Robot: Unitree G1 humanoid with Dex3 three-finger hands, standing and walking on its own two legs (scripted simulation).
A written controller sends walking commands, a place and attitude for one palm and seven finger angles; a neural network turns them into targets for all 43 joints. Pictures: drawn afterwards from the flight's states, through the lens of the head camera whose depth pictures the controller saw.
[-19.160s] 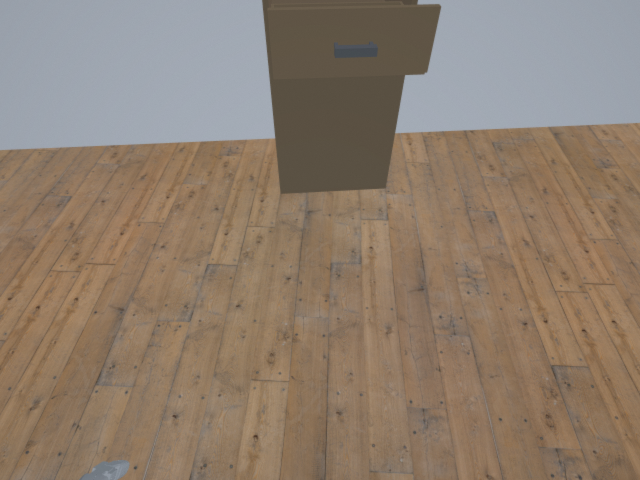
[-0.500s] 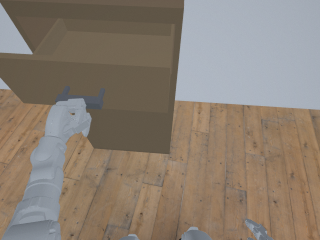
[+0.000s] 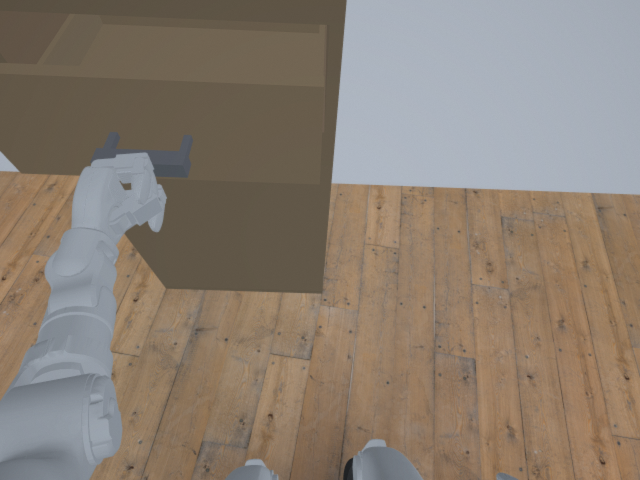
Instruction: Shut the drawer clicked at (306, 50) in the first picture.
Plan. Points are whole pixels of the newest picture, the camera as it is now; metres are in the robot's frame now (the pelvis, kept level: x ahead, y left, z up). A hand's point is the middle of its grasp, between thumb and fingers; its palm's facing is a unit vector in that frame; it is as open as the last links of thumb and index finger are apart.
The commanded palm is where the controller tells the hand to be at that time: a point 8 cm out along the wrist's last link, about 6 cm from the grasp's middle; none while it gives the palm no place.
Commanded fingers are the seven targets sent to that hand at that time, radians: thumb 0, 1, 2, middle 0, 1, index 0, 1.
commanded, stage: push the drawer shut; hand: left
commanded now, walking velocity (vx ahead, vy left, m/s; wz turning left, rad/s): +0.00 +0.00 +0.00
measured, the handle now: (146, 151) +0.52 +0.22 +0.07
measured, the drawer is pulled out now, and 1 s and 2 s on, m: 0.12 0.01 0.00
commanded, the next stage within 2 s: pull the fist back off the drawer in 1.30 s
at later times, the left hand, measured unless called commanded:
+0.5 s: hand (170, 165) +0.49 +0.19 +0.07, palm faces -0.04 -1.00 -0.02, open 3.4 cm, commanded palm +0.48 +0.23 +0.07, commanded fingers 0.00 0.90 0.90 -1.40 -1.60 -1.40 -1.60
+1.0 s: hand (178, 131) +0.55 +0.19 +0.08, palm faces -0.04 -1.00 -0.02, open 3.4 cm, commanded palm +0.55 +0.23 +0.07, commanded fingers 0.00 0.90 0.90 -1.40 -1.60 -1.40 -1.60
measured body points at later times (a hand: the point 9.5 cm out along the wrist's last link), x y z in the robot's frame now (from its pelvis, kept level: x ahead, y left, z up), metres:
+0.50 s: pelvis +0.00 +0.01 -0.01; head +0.12 +0.01 +0.43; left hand +0.49 +0.24 +0.08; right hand +0.01 -0.26 -0.13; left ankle -0.02 +0.11 -0.70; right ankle +0.04 -0.11 -0.70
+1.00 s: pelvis +0.00 +0.01 -0.01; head +0.16 +0.02 +0.41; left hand +0.55 +0.24 +0.08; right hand -0.03 -0.26 -0.12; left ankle -0.02 +0.11 -0.70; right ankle +0.04 -0.11 -0.70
